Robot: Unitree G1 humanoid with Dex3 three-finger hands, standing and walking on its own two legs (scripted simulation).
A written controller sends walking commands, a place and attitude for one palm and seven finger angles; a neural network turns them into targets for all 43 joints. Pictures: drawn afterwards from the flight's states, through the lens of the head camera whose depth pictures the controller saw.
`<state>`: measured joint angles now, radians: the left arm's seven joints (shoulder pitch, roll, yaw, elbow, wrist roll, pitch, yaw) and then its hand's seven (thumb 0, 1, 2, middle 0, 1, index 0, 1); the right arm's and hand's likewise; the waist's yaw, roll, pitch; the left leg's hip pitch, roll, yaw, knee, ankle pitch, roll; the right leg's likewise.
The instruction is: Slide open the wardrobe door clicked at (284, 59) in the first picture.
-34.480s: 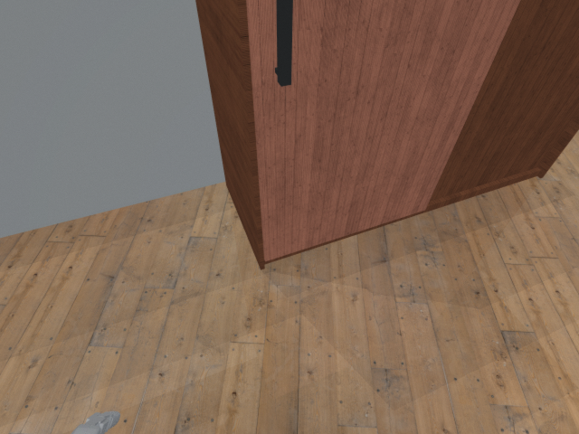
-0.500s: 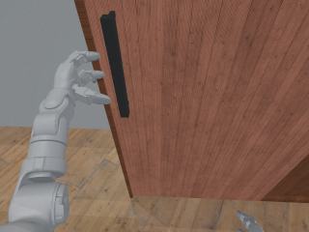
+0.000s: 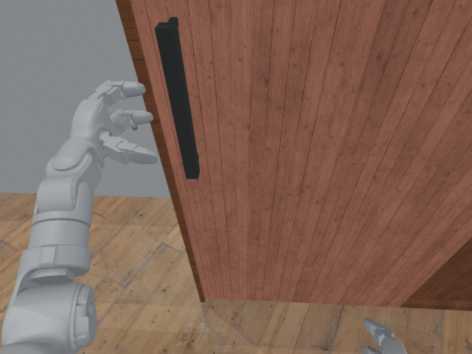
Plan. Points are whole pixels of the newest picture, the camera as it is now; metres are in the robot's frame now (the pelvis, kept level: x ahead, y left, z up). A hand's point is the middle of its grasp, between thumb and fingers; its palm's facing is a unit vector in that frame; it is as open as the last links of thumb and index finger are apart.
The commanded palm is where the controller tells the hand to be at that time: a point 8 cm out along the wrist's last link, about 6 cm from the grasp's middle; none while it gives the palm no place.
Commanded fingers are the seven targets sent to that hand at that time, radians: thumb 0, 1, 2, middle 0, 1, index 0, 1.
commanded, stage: move the hooked fingers beside the handle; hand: left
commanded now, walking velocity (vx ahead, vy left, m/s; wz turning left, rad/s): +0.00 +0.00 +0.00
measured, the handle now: (184, 109) +0.47 +0.11 +0.20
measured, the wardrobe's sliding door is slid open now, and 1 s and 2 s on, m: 0.00 0.00 0.00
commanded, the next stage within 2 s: feel for the door with the fingertips in 0.78 s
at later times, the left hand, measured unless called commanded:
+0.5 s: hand (138, 129) +0.41 +0.18 +0.21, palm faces +0.02 -1.00 +0.00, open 14.0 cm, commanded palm +0.38 +0.23 +0.21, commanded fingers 0.00 -0.50 0.30 -0.30 -1.20 -0.30 -1.20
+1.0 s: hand (139, 128) +0.39 +0.17 +0.22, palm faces +0.01 -1.00 -0.01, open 14.0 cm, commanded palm +0.38 +0.21 +0.21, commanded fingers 0.00 -0.50 0.30 -0.30 -1.20 -0.30 -1.20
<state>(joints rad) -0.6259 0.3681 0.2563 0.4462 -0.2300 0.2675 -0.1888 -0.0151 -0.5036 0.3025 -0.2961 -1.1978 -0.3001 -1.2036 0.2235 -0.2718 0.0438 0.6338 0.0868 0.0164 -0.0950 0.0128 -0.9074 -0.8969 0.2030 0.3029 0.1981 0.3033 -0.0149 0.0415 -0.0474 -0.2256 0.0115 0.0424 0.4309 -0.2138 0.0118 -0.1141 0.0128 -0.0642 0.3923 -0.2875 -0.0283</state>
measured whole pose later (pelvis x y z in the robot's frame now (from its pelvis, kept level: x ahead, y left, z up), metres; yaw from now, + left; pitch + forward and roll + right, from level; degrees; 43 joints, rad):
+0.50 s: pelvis -0.01 +0.00 +0.00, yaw +0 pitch +0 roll +0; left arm -0.64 0.36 0.26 0.49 -0.21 0.26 -0.16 -0.01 -0.50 0.30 -0.30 -1.20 -0.30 -1.20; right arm 0.25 -0.27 0.05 0.64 0.09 0.01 -0.09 0.01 -0.91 -0.90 0.20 0.30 0.20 0.30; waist -0.03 0.04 -0.04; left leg -0.23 0.02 0.05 0.43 -0.21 0.01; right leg -0.12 0.02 -0.06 0.40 -0.28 -0.03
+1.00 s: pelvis -0.01 +0.00 +0.00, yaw +0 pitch +0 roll +0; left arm -0.63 0.34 0.23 0.42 -0.22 0.25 -0.15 -0.02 -0.50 0.30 -0.30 -1.20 -0.30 -1.20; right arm 0.22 -0.26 0.05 0.64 0.09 0.00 -0.09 0.01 -0.91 -0.90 0.20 0.30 0.20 0.30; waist -0.01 0.04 -0.03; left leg -0.22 0.02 0.03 0.43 -0.20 0.01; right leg -0.11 0.02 -0.07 0.40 -0.28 -0.04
